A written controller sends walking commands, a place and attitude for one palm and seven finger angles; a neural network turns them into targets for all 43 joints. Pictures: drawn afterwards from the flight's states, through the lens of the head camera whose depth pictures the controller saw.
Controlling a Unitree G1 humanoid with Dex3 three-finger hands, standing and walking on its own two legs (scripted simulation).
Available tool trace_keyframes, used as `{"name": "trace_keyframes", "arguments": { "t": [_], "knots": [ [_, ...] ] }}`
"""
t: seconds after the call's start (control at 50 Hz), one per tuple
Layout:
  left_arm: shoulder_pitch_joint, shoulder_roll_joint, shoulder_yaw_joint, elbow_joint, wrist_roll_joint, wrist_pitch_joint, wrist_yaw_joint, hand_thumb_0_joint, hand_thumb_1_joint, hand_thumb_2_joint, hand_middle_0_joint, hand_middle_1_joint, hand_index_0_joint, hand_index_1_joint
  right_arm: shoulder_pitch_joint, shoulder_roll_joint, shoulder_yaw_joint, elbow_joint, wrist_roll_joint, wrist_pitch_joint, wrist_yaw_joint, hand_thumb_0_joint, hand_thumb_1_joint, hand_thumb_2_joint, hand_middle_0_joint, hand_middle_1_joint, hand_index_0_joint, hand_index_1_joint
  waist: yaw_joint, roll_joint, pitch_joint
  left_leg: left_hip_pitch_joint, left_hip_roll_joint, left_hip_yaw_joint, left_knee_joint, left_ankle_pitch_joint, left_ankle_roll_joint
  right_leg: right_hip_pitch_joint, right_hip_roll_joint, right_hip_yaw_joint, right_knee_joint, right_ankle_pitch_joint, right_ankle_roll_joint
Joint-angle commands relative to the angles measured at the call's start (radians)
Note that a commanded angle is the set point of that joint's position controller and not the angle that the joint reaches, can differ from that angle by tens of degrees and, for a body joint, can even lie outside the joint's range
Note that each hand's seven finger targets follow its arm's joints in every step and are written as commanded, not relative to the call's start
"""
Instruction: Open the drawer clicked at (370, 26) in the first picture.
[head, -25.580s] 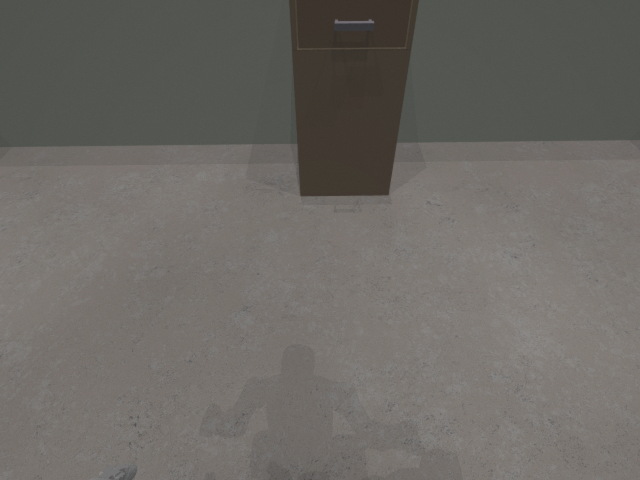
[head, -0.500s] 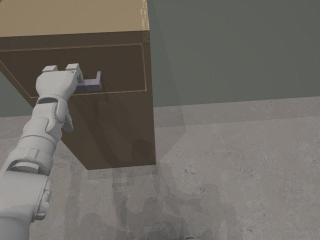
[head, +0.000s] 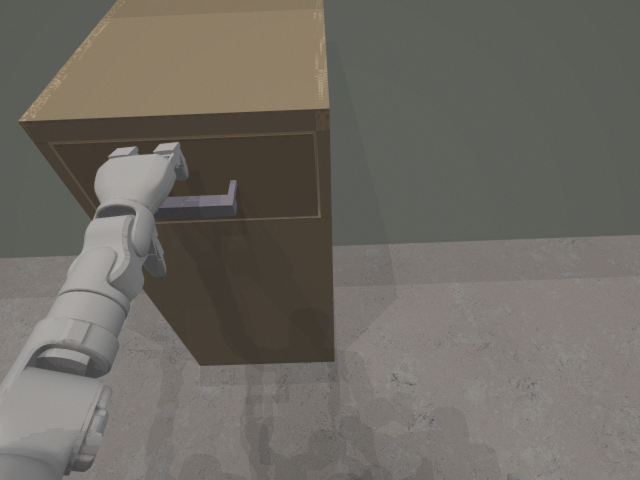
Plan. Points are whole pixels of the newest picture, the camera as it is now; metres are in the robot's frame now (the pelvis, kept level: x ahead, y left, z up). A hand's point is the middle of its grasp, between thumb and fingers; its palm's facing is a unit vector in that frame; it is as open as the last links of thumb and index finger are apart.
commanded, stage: lift the fingers back up to retry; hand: left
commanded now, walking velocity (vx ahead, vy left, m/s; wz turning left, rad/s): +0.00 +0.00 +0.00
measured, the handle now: (195, 197) +0.53 +0.22 +0.04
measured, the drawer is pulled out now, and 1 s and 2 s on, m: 0.00 0.00 0.00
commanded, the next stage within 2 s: re-aim the fingers above the handle in 0.06 s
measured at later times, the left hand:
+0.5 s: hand (146, 222) +0.43 +0.25 +0.09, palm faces -0.08 +0.00 -1.00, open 13.8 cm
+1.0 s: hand (161, 229) +0.42 +0.23 +0.08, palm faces -0.11 -0.01 -0.99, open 13.8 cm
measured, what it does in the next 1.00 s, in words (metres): stands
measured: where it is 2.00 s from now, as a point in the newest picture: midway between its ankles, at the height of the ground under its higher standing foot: outside the picture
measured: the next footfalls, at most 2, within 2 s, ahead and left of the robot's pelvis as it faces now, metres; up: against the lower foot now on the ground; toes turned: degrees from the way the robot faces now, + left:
none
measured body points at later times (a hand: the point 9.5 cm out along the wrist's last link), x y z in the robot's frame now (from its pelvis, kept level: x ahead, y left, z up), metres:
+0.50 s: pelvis -0.01 -0.01 +0.00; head +0.04 -0.03 +0.45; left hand +0.43 +0.25 +0.14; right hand +0.08 -0.28 -0.14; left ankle -0.04 +0.08 -0.73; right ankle -0.02 -0.12 -0.73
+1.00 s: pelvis -0.01 -0.01 +0.00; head +0.03 -0.02 +0.45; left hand +0.42 +0.23 +0.14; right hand +0.07 -0.28 -0.13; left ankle -0.04 +0.08 -0.73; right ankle -0.02 -0.12 -0.73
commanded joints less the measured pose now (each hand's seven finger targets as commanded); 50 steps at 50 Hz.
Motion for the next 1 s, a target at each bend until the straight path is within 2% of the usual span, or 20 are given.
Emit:
{"name": "trace_keyframes", "arguments": {
  "t": [0.0,0.12,0.16,0.26,0.32,0.34,0.4,0.42,0.5,0.58,0.6,0.62,0.66,0.7,0.78,0.8,0.84,0.9,0.94,0.98],
  "knots": [
    [-0.395,0.278,0.101,-0.145,0.004,-0.022,-0.023,0.0,-0.5,0.3,-0.3,-1.2,-0.3,-1.2,0.0,-0.146,-0.039,-0.12,-0.001,-0.013,-0.025,0.0,-0.9,-0.9,0.2,0.3,0.2,0.3,-0.005,-0.101,-0.242,0.125,0.016,-0.018,-0.06,0.436,-0.008,0.174,0.009,-0.012,-0.044,0.323,-0.035],
    [-0.506,0.286,0.126,-0.323,0.009,-0.168,0.01,0.0,-0.5,0.3,-0.3,-1.2,-0.3,-1.2,0.022,-0.117,-0.055,-0.121,-0.019,-0.034,-0.033,0.0,-0.9,-0.9,0.2,0.3,0.2,0.3,-0.011,0.026,-0.385,0.253,0.019,-0.041,-0.004,0.602,-0.016,0.123,0.015,-0.007,-0.006,0.36,-0.036],
    [-0.497,0.269,0.126,-0.307,0.005,-0.18,0.038,0.0,-0.5,0.3,-0.3,-1.2,-0.3,-1.2,0.027,-0.113,-0.056,-0.111,-0.021,-0.039,-0.028,0.0,-0.9,-0.9,0.2,0.3,0.2,0.3,-0.014,0.023,-0.376,0.248,0.019,-0.04,0.006,0.612,-0.022,0.101,0.017,-0.011,-0.001,0.36,-0.034],
    [-0.469,0.33,0.184,-0.145,0.021,-0.121,0.098,0.0,-0.5,0.3,-0.3,-1.2,-0.3,-1.2,0.026,-0.122,-0.049,-0.082,-0.018,-0.038,-0.019,0.0,-0.9,-0.9,0.2,0.3,0.2,0.3,0.001,-0.029,-0.322,0.123,0.009,-0.021,-0.014,0.495,-0.024,0.138,0.014,-0.016,0.005,0.359,-0.038],
    [-0.429,0.31,0.153,-0.111,0.025,-0.081,0.089,0.0,-0.5,0.3,-0.3,-1.2,-0.3,-1.2,0.029,-0.128,-0.05,-0.087,-0.016,-0.032,-0.016,0.0,-0.9,-0.9,0.2,0.3,0.2,0.3,0.001,-0.045,-0.367,0.116,0.008,-0.011,-0.015,0.498,-0.018,0.188,0.011,-0.008,0.003,0.398,-0.034],
    [-0.417,0.27,0.116,-0.1,0.019,-0.069,0.074,0.0,-0.5,0.3,-0.3,-1.2,-0.3,-1.2,0.028,-0.13,-0.051,-0.092,-0.012,-0.029,-0.015,0.0,-0.9,-0.9,0.2,0.3,0.2,0.3,-0.009,-0.064,-0.346,0.115,0.007,-0.008,-0.02,0.481,-0.014,0.183,0.011,-0.009,-0.008,0.394,-0.032],
    [-0.414,0.265,0.094,-0.108,0.007,-0.068,0.023,0.0,-0.5,0.3,-0.3,-1.2,-0.3,-1.2,0.029,-0.142,-0.054,-0.102,-0.008,-0.022,-0.025,0.0,-0.9,-0.9,0.2,0.3,0.2,0.3,-0.027,-0.106,-0.331,0.106,0.008,-0.008,-0.029,0.442,-0.004,0.203,0.01,-0.002,-0.028,0.387,-0.026],
    [-0.44,0.236,0.062,-0.14,-0.002,-0.08,0.007,0.0,-0.5,0.3,-0.3,-1.2,-0.3,-1.2,0.027,-0.138,-0.054,-0.104,-0.007,-0.025,-0.027,0.0,-0.9,-0.9,0.2,0.3,0.2,0.3,-0.035,-0.086,-0.323,0.12,0.007,-0.006,-0.029,0.435,-0.001,0.189,0.008,0.0,-0.032,0.383,-0.024],
    [-0.466,0.262,0.088,-0.263,-0.019,-0.158,-0.016,0.0,-0.5,0.3,-0.3,-1.2,-0.3,-1.2,0.03,-0.132,-0.059,-0.108,-0.014,-0.027,-0.04,0.0,-0.9,-0.9,0.2,0.3,0.2,0.3,-0.031,-0.035,-0.346,0.165,0.005,-0.018,-0.024,0.462,0.002,0.181,0.011,0.008,-0.033,0.378,-0.029],
    [-0.471,0.348,0.193,-0.209,-0.001,-0.195,0.045,0.0,-0.5,0.3,-0.3,-1.2,-0.3,-1.2,0.039,-0.123,-0.055,-0.086,-0.014,-0.033,-0.039,0.0,-0.9,-0.9,0.2,0.3,0.2,0.3,-0.009,-0.025,-0.301,0.121,0.006,-0.023,-0.029,0.441,-0.007,0.155,0.014,-0.001,-0.015,0.343,-0.035],
    [-0.474,0.423,0.258,-0.197,0.007,-0.196,0.069,0.0,-0.5,0.3,-0.3,-1.2,-0.3,-1.2,0.039,-0.129,-0.055,-0.08,-0.018,-0.034,-0.038,0.0,-0.9,-0.9,0.2,0.3,0.2,0.3,0.007,-0.027,-0.311,0.092,0.006,-0.021,-0.032,0.434,-0.01,0.183,0.012,0.004,-0.014,0.341,-0.037],
    [-0.458,0.435,0.273,-0.168,0.017,-0.186,0.091,0.0,-0.5,0.3,-0.3,-1.2,-0.3,-1.2,0.035,-0.122,-0.051,-0.081,-0.015,-0.036,-0.036,0.0,-0.9,-0.9,0.2,0.3,0.2,0.3,0.018,-0.014,-0.305,0.067,0.003,-0.021,-0.039,0.423,-0.014,0.191,0.011,0.002,-0.005,0.337,-0.038],
    [-0.438,0.422,0.27,-0.157,0.032,-0.159,0.129,0.0,-0.5,0.3,-0.3,-1.2,-0.3,-1.2,0.025,-0.115,-0.05,-0.082,-0.017,-0.044,-0.029,0.0,-0.9,-0.9,0.2,0.3,0.2,0.3,0.031,0.02,-0.326,0.076,0.004,-0.009,-0.04,0.443,-0.021,0.193,0.012,-0.003,0.002,0.348,-0.042],
    [-0.415,0.419,0.261,-0.098,0.044,-0.119,0.142,0.0,-0.5,0.3,-0.3,-1.2,-0.3,-1.2,0.022,-0.124,-0.051,-0.079,-0.017,-0.045,-0.023,0.0,-0.9,-0.9,0.2,0.3,0.2,0.3,0.027,-0.015,-0.335,0.061,0.008,-0.003,-0.044,0.429,-0.022,0.208,0.014,-0.001,-0.005,0.34,-0.038],
    [-0.41,0.295,0.12,-0.043,0.038,-0.051,0.095,0.0,-0.5,0.3,-0.3,-1.2,-0.3,-1.2,0.032,-0.14,-0.055,-0.091,-0.005,-0.049,-0.02,0.0,-0.9,-0.9,0.2,0.3,0.2,0.3,-0.016,-0.051,-0.309,0.092,0.016,0.007,-0.056,0.375,-0.013,0.167,0.012,-0.008,-0.03,0.302,-0.028],
    [-0.428,0.255,0.08,-0.045,0.029,-0.048,0.069,0.0,-0.5,0.3,-0.3,-1.2,-0.3,-1.2,0.04,-0.145,-0.058,-0.094,-0.001,-0.049,-0.023,0.0,-0.9,-0.9,0.2,0.3,0.2,0.3,-0.042,-0.09,-0.307,0.104,0.017,0.002,-0.053,0.377,-0.007,0.161,0.013,-0.006,-0.042,0.304,-0.026],
    [-0.442,0.191,0.018,-0.11,0.001,-0.064,0.023,0.0,-0.5,0.3,-0.3,-1.2,-0.3,-1.2,0.041,-0.145,-0.062,-0.104,0.0,-0.05,-0.029,0.0,-0.9,-0.9,0.2,0.3,0.2,0.3,-0.052,-0.088,-0.318,0.149,0.014,-0.004,-0.051,0.368,0.001,0.146,0.013,-0.003,-0.052,0.293,-0.022],
    [-0.535,0.184,0.0,-0.19,-0.022,-0.124,-0.024,0.0,-0.5,0.3,-0.3,-1.2,-0.3,-1.2,0.046,-0.142,-0.06,-0.097,-0.007,-0.053,-0.047,0.0,-0.9,-0.9,0.2,0.3,0.2,0.3,-0.083,-0.091,-0.288,0.184,0.011,-0.022,-0.042,0.362,0.007,0.104,0.011,-0.002,-0.064,0.274,-0.021],
    [-0.569,0.23,0.048,-0.183,-0.016,-0.169,-0.017,0.0,-0.5,0.3,-0.3,-1.2,-0.3,-1.2,0.054,-0.136,-0.058,-0.08,-0.01,-0.057,-0.052,0.0,-0.9,-0.9,0.2,0.3,0.2,0.3,-0.066,-0.059,-0.256,0.174,0.008,-0.035,-0.043,0.343,0.002,0.072,0.013,-0.005,-0.053,0.241,-0.029],
    [-0.597,0.29,0.108,-0.199,0.0,-0.201,0.016,0.0,-0.5,0.3,-0.3,-1.2,-0.3,-1.2,0.055,-0.129,-0.053,-0.076,-0.013,-0.059,-0.05,0.0,-0.9,-0.9,0.2,0.3,0.2,0.3,-0.046,-0.004,-0.276,0.176,0.007,-0.041,-0.036,0.372,-0.007,0.06,0.014,-0.008,-0.033,0.24,-0.038]
  ]
}}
